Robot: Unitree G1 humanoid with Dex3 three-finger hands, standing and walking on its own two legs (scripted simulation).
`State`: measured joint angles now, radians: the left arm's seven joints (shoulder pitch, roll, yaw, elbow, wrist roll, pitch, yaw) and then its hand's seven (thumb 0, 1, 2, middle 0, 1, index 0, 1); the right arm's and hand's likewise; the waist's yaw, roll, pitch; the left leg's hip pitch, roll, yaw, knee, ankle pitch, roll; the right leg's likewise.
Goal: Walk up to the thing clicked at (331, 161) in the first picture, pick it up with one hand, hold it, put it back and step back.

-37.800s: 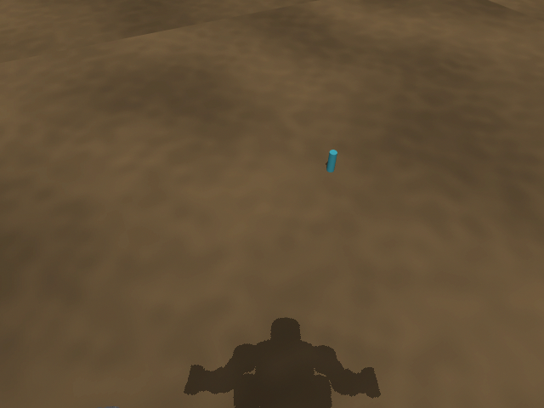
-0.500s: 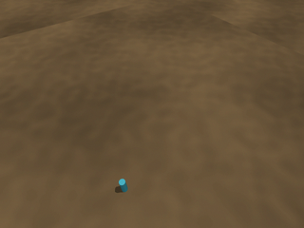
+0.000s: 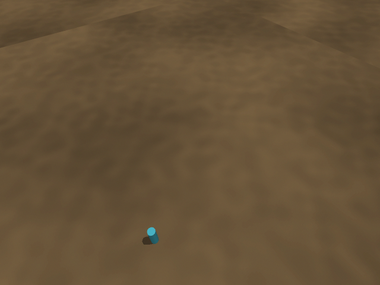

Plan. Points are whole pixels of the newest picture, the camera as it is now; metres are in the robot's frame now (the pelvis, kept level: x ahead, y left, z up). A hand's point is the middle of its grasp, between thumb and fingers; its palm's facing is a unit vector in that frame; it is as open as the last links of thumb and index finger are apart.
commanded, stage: stand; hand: left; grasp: from above
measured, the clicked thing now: (153, 235) +0.43 +0.23 -0.72
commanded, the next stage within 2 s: step back in 0.76 s
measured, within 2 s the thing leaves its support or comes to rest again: neither
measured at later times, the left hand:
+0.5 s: hand out of the picture +0.06 +0.25 -0.16, palm faces +0.01 -0.94 -0.34, open 7.3 cm
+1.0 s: hand out of the picture +0.07 +0.28 -0.17, palm faces -0.02 -0.93 -0.38, open 7.3 cm
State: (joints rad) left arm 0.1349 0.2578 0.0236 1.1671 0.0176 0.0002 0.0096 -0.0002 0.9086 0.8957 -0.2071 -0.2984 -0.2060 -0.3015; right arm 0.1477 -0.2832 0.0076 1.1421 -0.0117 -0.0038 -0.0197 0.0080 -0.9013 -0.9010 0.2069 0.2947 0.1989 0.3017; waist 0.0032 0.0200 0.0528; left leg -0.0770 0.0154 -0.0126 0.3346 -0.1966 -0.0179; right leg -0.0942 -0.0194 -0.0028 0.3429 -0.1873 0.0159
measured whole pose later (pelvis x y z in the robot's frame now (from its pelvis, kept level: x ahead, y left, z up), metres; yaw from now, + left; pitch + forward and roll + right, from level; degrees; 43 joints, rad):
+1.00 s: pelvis -0.04 +0.01 -0.01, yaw +0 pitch -1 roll +0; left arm 0.06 0.37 0.06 1.01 0.02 0.02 0.01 0.00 0.91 0.90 -0.21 -0.30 -0.21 -0.30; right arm 0.08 -0.40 -0.04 1.02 0.00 0.04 0.00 0.01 -0.90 -0.90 0.21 0.29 0.20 0.30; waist -0.01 0.00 0.17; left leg -0.31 -0.03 -0.02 0.73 -0.43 0.03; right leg -0.29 -0.03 0.02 0.52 -0.22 0.01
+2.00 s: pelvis -0.24 +0.06 -0.01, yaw -2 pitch -2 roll -2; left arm 0.14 0.39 0.08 0.82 0.01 0.08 0.01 0.00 0.91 0.90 -0.21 -0.30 -0.21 -0.30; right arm 0.18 -0.35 -0.03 0.88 -0.04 0.02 -0.01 0.01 -0.90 -0.90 0.21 0.30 0.20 0.30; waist 0.00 -0.05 0.16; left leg -0.26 0.00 -0.04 0.56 -0.26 0.03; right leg -0.49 0.14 0.17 1.16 -0.49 -0.02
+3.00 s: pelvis -0.58 +0.00 -0.02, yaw -2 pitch -1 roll -1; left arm 0.18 0.39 0.08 0.85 0.02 0.05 0.01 0.00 0.91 0.90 -0.21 -0.30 -0.21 -0.30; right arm 0.11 -0.39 -0.04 0.82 -0.04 0.03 -0.02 0.01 -0.90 -0.90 0.21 0.30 0.20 0.30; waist 0.03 -0.02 0.15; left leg -0.38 0.04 0.01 0.62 -0.22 0.01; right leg -0.32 0.04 0.09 0.94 -0.51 0.01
